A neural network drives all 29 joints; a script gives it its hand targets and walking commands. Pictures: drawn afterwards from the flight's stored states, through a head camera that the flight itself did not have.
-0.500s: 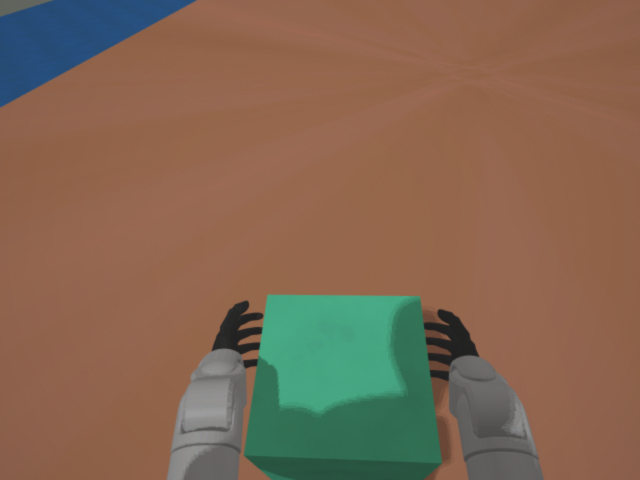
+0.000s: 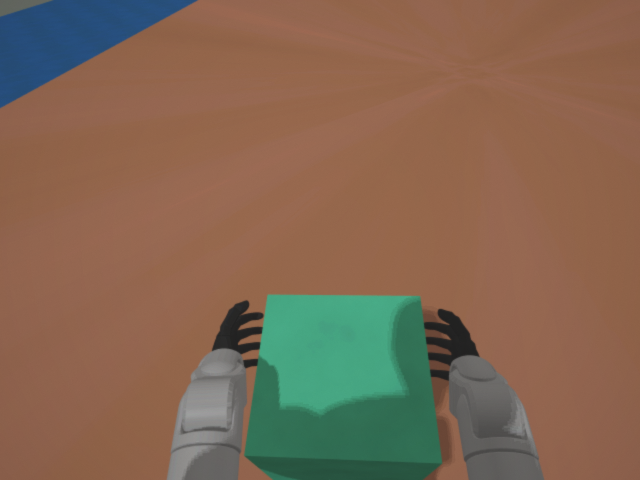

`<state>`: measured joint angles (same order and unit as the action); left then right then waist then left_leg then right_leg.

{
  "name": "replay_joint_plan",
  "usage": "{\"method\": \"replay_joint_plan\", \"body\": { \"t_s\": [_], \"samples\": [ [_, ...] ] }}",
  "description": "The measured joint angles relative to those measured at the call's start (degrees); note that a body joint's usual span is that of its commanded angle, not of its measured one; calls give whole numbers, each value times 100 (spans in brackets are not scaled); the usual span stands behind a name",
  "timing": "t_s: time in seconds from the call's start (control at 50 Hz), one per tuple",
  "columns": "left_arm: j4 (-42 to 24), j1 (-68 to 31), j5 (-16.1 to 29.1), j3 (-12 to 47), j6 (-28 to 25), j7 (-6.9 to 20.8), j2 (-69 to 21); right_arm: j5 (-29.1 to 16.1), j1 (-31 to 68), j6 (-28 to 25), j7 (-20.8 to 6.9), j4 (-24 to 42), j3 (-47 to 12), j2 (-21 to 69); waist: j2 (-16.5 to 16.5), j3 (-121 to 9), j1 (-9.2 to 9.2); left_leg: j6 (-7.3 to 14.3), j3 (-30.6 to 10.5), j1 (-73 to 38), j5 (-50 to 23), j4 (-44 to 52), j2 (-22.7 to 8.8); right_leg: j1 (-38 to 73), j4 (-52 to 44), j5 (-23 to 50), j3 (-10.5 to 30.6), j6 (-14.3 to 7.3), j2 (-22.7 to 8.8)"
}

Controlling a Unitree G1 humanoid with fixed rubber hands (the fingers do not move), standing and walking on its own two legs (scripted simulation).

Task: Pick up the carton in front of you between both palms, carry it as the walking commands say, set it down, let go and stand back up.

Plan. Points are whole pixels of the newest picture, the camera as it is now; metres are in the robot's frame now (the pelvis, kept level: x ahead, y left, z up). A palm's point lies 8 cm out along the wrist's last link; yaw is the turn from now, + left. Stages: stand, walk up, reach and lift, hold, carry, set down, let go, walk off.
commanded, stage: carry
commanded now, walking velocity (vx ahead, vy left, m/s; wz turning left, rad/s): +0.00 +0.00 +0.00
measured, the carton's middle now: (343, 397) +0.30 +0.00 -0.07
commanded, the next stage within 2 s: hold in 0.08 s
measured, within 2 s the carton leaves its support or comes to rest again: neither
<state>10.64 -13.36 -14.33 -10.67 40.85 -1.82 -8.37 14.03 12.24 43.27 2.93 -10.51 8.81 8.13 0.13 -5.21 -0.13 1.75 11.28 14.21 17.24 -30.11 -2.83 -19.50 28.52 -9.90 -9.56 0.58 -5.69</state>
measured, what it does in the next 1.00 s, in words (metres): lowers itself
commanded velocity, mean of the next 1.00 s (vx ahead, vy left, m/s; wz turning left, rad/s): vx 0.00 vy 0.00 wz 0.00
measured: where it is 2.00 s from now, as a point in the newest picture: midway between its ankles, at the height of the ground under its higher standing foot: outside the picture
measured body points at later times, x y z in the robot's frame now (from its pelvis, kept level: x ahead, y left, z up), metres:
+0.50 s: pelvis -0.01 -0.03 +0.01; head -0.06 -0.04 +0.45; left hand +0.27 +0.17 +0.05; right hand +0.31 -0.13 +0.04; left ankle -0.01 +0.09 -0.73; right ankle +0.05 -0.14 -0.73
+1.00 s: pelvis -0.04 -0.05 -0.05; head +0.14 -0.03 +0.36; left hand +0.32 +0.15 -0.12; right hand +0.36 -0.14 -0.14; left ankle -0.01 +0.09 -0.73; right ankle +0.05 -0.14 -0.73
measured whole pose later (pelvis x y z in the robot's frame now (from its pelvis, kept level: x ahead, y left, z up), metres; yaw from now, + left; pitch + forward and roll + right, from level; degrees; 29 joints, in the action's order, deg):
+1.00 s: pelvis -0.04 -0.05 -0.05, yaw +10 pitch +22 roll +0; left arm 32.3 -33.5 -20.2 -26.7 9.8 -3.5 -12.5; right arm 19.3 31.3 12.3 3.9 -32.3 24.5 8.4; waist 1.3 1.5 0.2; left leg -1.7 -5.5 53.8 18.0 -50.2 3.3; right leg -55.7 49.3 -15.0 3.2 -0.4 3.0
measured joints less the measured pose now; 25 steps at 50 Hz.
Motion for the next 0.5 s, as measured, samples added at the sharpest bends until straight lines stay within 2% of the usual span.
{"method": "replay_joint_plan", "body": {
  "t_s": [0.08,0.12,0.18,0.26,0.36,0.5],
  "samples": [
    [-1,0,0,1,0,0,0,-1,0,-2,0,-1,1,0,0,1,0,12,2,11,2,-10,8,-7,3,6,4,12,-11],
    [35,-25,-30,-7,-77,52,-9,9,-45,-14,-41,108,16,-5,60,301,47,20,-280,-290,-262,166,94,367,-220,88,296,-40,169],
    [81,4,-73,-6,-153,113,-2,7,-200,-36,-124,229,-50,-32,36,598,61,18,-539,-726,-249,469,216,863,-563,205,749,-19,326],
    [190,-39,-91,-62,-183,99,-9,29,-202,-63,-170,163,-47,-32,-4,761,37,-6,-800,-997,-404,701,322,1181,-723,204,1070,110,410],
    [329,-121,-130,-168,-158,137,-25,144,28,-87,-188,-155,100,6,14,781,-28,-60,-1063,-1093,-476,718,375,1332,-676,148,1163,86,492],
    [733,-449,-298,-486,-193,286,-106,366,430,-133,-195,-629,466,94,94,753,-11,-148,-1346,-1063,-484,592,369,1378,-534,58,1147,-29,620]
  ]
}}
